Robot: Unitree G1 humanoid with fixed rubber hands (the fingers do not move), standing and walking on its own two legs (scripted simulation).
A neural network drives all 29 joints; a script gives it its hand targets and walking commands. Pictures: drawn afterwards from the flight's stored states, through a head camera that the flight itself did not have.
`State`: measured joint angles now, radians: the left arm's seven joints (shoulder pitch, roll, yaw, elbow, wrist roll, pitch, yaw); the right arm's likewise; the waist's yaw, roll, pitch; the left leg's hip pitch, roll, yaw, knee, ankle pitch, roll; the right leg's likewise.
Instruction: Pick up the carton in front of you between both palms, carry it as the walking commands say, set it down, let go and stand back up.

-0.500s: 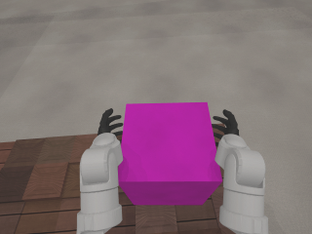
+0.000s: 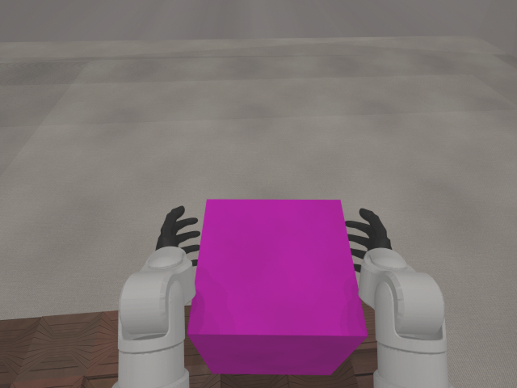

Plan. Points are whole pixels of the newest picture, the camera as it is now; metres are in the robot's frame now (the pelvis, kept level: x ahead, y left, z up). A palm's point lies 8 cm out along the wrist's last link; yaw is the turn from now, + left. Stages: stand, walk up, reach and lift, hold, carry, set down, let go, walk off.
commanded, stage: carry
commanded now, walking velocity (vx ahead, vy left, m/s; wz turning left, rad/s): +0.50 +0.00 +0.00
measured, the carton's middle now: (272, 292) +0.30 +0.00 -0.01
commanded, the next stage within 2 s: none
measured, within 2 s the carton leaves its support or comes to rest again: neither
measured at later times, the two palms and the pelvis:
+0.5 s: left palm (203, 139) +0.62 +0.14 +0.08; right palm (325, 136) +0.65 -0.13 +0.08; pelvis +0.30 -0.02 +0.00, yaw +3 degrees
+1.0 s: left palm (198, 73) +0.93 +0.19 +0.10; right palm (295, 72) +0.93 -0.09 +0.11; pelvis +0.60 +0.05 +0.00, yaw +1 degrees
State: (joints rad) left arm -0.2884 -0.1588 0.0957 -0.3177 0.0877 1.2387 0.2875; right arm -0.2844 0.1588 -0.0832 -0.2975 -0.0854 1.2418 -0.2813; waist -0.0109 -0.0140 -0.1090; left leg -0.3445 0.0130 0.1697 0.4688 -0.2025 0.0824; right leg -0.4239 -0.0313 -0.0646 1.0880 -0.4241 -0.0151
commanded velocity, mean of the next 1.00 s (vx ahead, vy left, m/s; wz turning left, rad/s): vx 0.50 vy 0.00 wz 0.00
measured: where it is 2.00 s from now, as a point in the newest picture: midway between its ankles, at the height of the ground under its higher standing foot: (256, 209)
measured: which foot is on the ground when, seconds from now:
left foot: down 0.00-0.38, up 0.40-0.74, down 0.76-1.00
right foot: up 0.00-0.32, down 0.34-0.74, up 0.76-1.00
